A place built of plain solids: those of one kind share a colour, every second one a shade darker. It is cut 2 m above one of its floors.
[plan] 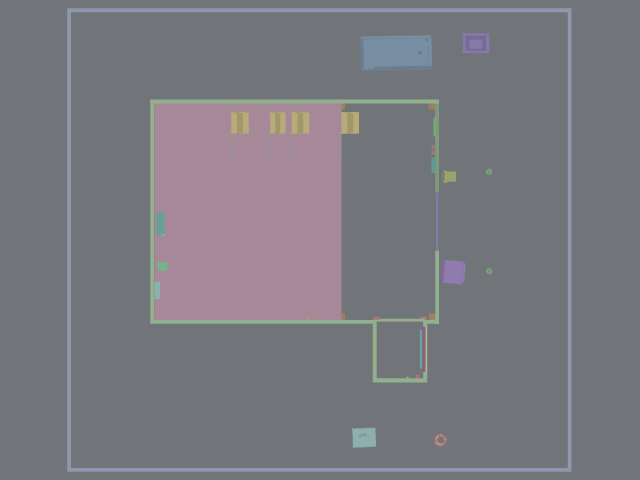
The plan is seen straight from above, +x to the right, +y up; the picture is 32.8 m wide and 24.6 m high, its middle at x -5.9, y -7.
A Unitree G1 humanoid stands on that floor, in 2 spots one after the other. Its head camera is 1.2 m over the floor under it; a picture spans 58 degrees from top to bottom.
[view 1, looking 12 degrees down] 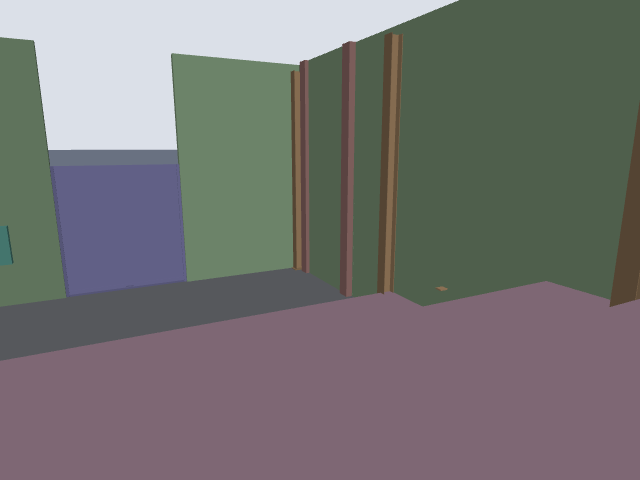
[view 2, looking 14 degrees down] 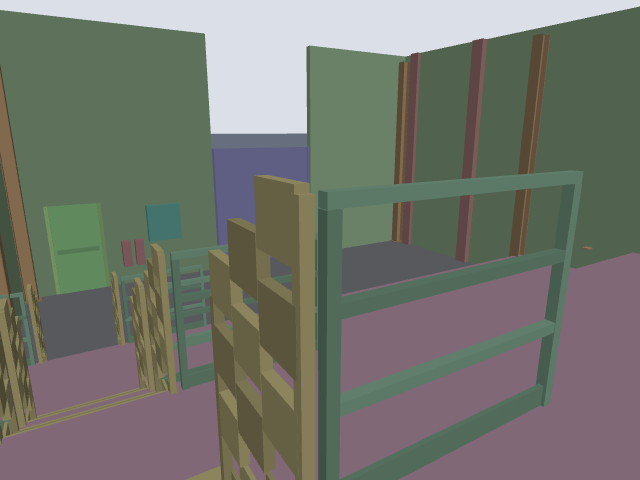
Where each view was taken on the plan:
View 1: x -12.25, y -5.55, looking -27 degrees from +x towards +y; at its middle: wall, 12.37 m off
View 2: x -11.45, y -1.00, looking -31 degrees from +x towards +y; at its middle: deck_rail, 1.18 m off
